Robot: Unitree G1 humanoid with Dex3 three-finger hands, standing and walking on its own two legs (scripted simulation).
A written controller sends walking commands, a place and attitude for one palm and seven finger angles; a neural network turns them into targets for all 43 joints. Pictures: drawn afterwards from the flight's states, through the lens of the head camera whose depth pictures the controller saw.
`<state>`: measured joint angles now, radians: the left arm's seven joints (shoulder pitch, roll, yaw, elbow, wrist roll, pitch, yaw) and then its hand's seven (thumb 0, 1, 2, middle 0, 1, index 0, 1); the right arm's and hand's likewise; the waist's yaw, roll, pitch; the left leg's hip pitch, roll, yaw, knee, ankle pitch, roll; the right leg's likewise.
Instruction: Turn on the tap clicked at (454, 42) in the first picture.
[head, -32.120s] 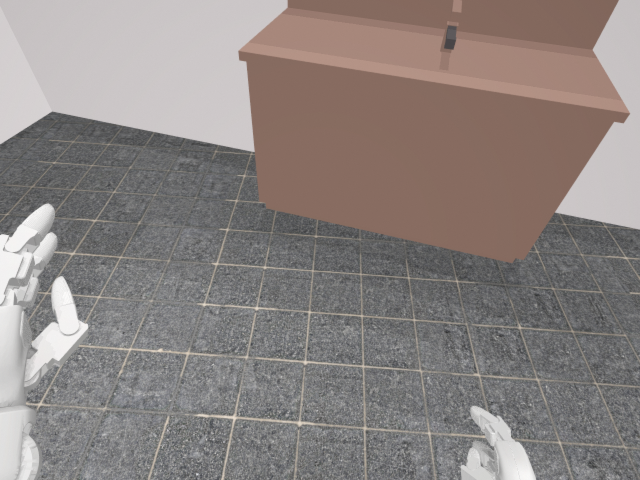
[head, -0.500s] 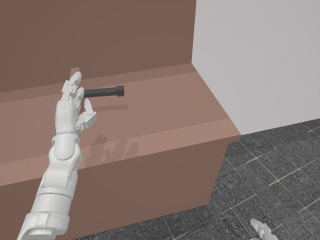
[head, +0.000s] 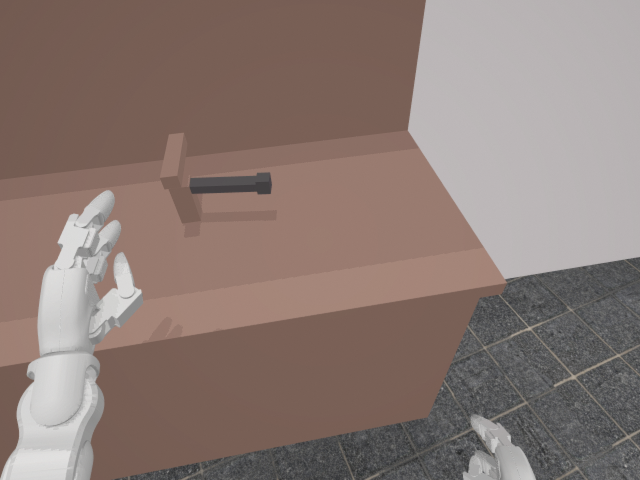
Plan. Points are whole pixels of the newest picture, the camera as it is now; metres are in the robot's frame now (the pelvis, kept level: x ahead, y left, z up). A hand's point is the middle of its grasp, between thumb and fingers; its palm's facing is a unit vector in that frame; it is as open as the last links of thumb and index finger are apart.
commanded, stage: draw the hand back beside the body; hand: left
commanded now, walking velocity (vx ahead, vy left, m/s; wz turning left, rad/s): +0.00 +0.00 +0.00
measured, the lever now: (263, 183) +0.58 +0.19 +0.05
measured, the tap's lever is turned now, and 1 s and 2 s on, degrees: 81 81 81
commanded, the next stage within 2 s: step back with the hand held close in 0.46 s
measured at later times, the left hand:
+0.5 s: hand (109, 327) +0.21 +0.24 +0.15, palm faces +0.43 -0.84 -0.33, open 7.4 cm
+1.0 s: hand (89, 351) +0.18 +0.25 +0.14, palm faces +0.36 -0.81 -0.47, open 7.4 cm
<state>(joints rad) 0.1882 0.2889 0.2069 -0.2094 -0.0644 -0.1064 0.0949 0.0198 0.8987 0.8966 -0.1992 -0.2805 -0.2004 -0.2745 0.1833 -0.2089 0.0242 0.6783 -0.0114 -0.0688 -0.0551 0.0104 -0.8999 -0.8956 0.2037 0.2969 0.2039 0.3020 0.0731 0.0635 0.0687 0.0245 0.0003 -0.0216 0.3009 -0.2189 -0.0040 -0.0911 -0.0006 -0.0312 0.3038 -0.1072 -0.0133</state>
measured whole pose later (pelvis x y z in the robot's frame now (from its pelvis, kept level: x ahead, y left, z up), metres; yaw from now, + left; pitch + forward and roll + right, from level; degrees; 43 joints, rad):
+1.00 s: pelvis -0.03 +0.01 -0.01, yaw -1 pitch +0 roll +1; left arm 0.48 0.36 0.32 -0.43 -0.04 -0.15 0.13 0.02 0.89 0.90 -0.22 -0.30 -0.22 -0.30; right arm 0.19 -0.25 -0.03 0.57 0.00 -0.03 -0.09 0.01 -0.90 -0.90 0.20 0.30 0.20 0.30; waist 0.02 0.05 0.05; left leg -0.22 -0.03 0.00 0.45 -0.23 0.02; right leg -0.32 -0.03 -0.01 0.41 -0.09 0.01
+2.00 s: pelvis -0.11 +0.00 -0.03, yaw +3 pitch +0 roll -1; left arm 0.45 0.36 0.39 -0.51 -0.01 -0.20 0.17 0.02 0.89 0.90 -0.21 -0.30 -0.22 -0.30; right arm 0.18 -0.22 -0.03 0.61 -0.01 -0.07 -0.08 0.01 -0.90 -0.90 0.20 0.30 0.20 0.30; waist 0.00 0.02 0.04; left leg -0.47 -0.01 -0.04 0.70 -0.28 0.00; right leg -0.45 0.06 0.06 0.61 -0.16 -0.01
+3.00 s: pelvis -0.30 -0.04 -0.02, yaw +1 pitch -1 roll +2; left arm 0.54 0.37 0.35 -0.48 -0.05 -0.12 0.18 0.02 0.89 0.90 -0.22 -0.30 -0.22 -0.30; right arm 0.30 -0.25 -0.04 0.63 0.01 -0.10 -0.07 0.01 -0.90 -0.90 0.20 0.30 0.20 0.30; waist -0.03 0.00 -0.02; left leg -0.14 0.01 0.04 0.48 -0.33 0.00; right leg -0.39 0.02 -0.04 0.72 -0.37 0.00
